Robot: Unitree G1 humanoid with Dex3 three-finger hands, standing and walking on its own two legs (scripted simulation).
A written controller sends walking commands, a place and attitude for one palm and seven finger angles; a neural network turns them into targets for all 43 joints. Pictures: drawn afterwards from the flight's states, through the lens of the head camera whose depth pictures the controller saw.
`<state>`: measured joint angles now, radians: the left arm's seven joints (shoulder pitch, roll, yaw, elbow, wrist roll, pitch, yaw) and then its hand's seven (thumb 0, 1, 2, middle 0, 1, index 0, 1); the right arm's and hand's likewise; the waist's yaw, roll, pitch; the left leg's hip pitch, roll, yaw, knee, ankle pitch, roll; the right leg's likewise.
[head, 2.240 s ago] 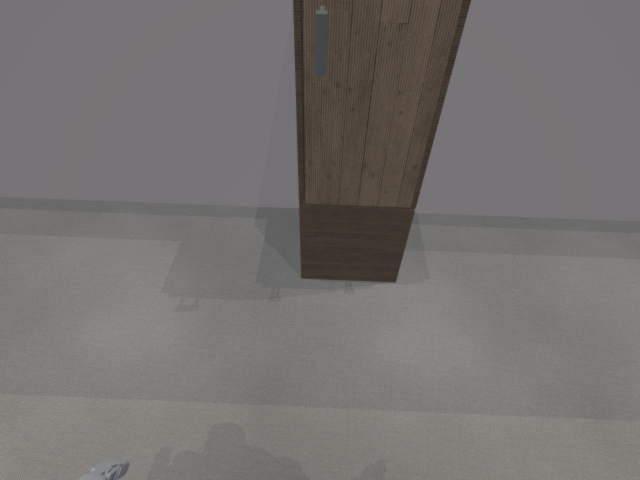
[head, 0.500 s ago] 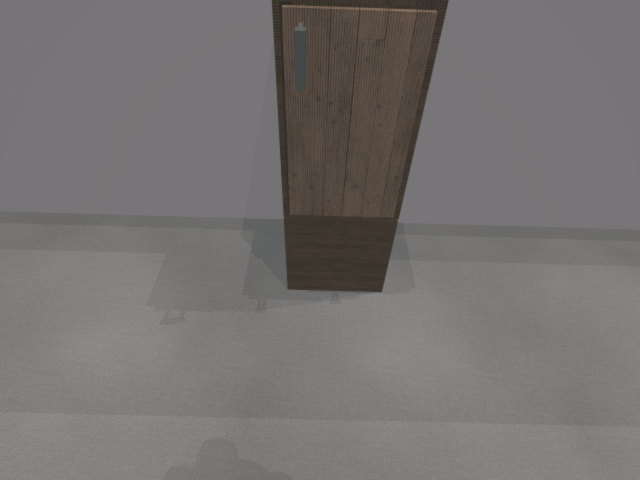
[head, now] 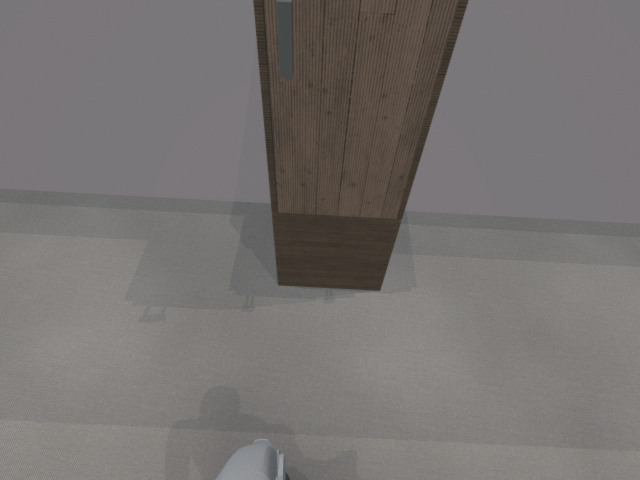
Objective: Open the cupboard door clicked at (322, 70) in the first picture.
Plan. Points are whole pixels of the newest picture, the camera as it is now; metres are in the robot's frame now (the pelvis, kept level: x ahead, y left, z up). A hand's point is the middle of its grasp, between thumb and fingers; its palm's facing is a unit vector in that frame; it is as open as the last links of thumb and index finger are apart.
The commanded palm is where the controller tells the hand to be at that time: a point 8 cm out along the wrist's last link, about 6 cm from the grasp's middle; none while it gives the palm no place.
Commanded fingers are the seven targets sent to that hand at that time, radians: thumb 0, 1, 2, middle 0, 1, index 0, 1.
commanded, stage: take the last steps up to it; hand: left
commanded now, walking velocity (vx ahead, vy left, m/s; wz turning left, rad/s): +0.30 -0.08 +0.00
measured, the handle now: (287, 33) +0.78 +0.15 +0.17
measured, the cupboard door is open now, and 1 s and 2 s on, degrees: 0 0 0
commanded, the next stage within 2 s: come to a stop and stand still in 0.44 s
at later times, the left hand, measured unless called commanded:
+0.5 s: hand (216, 404) +0.24 +0.18 -0.16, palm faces -0.01 -0.99 -0.17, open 7.3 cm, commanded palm none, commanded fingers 0.00 0.90 0.90 -0.20 -0.30 -0.20 -0.30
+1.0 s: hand (233, 370) +0.29 +0.17 -0.16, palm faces +0.07 -0.97 -0.24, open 7.3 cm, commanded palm none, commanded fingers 0.00 0.90 0.90 -0.20 -0.30 -0.20 -0.30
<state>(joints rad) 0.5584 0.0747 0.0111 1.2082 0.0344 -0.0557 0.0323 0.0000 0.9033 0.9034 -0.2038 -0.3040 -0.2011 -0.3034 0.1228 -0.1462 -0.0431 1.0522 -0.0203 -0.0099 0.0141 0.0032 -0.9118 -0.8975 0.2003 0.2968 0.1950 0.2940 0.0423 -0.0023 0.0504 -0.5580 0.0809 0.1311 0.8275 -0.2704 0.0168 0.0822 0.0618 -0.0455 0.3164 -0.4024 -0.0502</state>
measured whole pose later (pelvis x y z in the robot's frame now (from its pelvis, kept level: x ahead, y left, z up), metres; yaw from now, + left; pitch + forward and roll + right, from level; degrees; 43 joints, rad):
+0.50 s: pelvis +0.17 +0.00 +0.02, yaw -2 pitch -1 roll +0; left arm 0.21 0.19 0.07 1.04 0.03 0.01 -0.01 0.00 0.92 0.90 -0.20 -0.30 -0.19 -0.30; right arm 0.41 -0.10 -0.03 1.11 -0.03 -0.06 -0.02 -0.01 -0.92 -0.90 0.20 0.30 0.20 0.29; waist -0.04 -0.04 0.01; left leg -0.07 0.01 0.18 0.35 -0.26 0.05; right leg -0.56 -0.13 -0.04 0.85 -0.13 0.04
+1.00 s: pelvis +0.20 -0.02 +0.00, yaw +1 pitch -1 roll +0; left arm 0.13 0.16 0.06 0.99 0.04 0.03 0.04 -0.01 0.91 0.90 -0.21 -0.30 -0.20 -0.30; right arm 0.15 -0.21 -0.08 0.99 -0.02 0.05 -0.01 0.00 -0.91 -0.90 0.20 0.30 0.19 0.29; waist 0.01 0.01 0.07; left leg -0.41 0.03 0.02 0.95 -0.45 -0.04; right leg -0.37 -0.11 -0.13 0.51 -0.12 0.01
